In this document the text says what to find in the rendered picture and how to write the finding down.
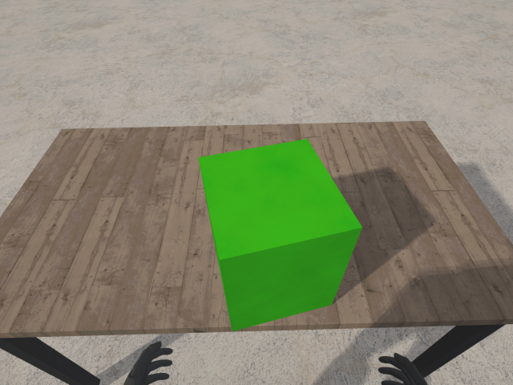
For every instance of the carton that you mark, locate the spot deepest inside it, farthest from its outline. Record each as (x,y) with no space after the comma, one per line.
(283,232)

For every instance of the right robot hand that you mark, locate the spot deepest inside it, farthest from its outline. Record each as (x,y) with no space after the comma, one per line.
(409,374)

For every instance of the table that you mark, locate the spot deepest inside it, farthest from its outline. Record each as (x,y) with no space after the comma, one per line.
(110,234)

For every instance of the left robot hand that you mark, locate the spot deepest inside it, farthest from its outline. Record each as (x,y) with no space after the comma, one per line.
(144,365)

